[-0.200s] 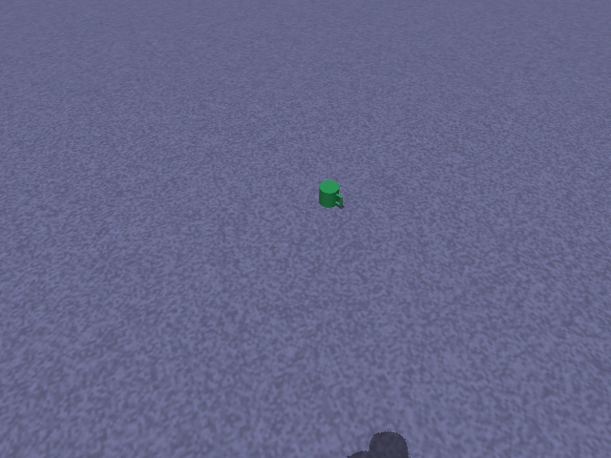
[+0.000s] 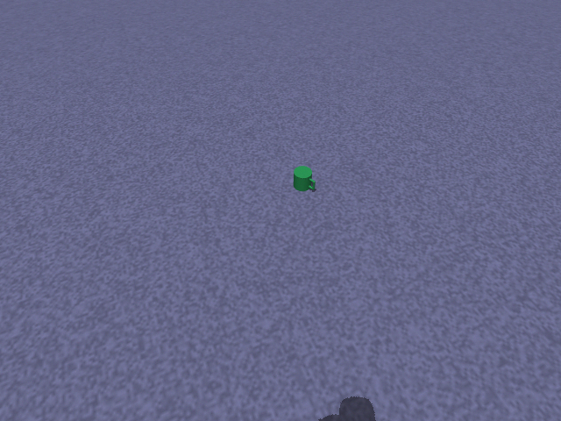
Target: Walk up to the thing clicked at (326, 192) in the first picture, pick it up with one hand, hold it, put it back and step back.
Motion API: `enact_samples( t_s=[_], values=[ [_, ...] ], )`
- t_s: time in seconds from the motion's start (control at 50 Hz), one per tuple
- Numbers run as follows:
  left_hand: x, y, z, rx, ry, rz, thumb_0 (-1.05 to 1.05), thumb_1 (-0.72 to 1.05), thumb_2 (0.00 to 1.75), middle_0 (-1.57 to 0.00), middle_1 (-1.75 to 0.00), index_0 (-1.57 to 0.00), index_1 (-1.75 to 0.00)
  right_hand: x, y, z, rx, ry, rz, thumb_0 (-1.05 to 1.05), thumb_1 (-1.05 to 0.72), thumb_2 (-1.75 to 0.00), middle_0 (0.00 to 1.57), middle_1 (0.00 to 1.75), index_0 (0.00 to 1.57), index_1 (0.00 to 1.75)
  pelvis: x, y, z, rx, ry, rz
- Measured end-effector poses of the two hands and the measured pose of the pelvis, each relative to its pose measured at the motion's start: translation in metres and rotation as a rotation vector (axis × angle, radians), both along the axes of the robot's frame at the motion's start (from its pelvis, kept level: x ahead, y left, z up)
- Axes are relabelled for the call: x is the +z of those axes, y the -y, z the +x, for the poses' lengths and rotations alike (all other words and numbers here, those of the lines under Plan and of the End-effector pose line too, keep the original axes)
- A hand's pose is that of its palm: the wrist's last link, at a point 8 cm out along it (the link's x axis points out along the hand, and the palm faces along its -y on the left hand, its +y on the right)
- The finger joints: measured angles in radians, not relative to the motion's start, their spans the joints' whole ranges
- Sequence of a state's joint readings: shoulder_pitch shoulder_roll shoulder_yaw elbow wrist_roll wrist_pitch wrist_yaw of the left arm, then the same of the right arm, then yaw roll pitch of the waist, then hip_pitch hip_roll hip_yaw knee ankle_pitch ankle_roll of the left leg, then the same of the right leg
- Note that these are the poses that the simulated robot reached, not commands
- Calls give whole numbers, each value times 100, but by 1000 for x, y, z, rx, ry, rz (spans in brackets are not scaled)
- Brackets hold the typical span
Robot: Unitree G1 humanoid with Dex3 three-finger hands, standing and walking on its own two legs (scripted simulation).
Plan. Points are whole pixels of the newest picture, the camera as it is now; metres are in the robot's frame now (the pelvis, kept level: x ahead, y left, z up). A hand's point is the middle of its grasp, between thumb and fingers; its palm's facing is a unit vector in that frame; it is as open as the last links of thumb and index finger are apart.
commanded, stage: stand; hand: left
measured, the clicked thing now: (305, 180) +1.35 -0.08 -0.74
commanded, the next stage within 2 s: walk up in 0.92 s
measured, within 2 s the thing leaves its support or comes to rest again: neither
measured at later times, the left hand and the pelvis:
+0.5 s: hand out of the picture +0.08 +0.25 -0.16, palm faces -0.03 -0.94 -0.34, open 7.4 cm; pelvis +0.00 +0.00 +0.00, yaw +0 degrees
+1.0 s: hand out of the picture +0.08 +0.25 -0.16, palm faces -0.06 -0.94 -0.33, open 7.4 cm; pelvis +0.01 +0.00 +0.00, yaw -2 degrees
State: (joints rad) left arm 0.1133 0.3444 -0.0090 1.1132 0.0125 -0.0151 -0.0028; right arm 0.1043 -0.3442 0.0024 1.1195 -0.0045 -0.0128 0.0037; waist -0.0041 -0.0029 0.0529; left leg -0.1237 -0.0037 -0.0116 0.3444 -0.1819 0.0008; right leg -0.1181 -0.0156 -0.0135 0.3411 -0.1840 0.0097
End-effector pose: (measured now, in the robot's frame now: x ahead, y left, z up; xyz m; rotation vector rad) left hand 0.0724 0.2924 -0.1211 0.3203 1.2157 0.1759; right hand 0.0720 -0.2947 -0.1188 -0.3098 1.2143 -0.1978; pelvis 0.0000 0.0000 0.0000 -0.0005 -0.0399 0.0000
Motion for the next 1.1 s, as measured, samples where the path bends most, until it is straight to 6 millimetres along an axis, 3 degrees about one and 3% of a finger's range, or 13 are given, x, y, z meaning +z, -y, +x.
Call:
enact_samples(
  t_s=[0.94, 1.02, 1.1],
  values=[
    [1, -1, -1, 7, -21, -2, 0, 90, 90, -20, -30, -20, -30, 0, 3, 2, -2, -10, 0, 0, -91, -90, 21, 30, 20, 30, 1, 1, 8, -5, -8, 3],
    [3, -6, 7, -27, -29, 3, 0, 90, 90, -21, -30, -20, -30, 4, 16, 1, -33, 64, 0, 0, -91, -90, 21, 30, 20, 30, -3, 6, 16, -46, -20, 15],
    [10, -4, 33, -76, -20, 26, 1, 90, 90, -21, -30, -20, -30, 8, 45, -14, -77, 57, -31, 0, -90, -90, 21, 30, 21, 30, -4, 22, 29, -68, -16, 26]
  ],
)
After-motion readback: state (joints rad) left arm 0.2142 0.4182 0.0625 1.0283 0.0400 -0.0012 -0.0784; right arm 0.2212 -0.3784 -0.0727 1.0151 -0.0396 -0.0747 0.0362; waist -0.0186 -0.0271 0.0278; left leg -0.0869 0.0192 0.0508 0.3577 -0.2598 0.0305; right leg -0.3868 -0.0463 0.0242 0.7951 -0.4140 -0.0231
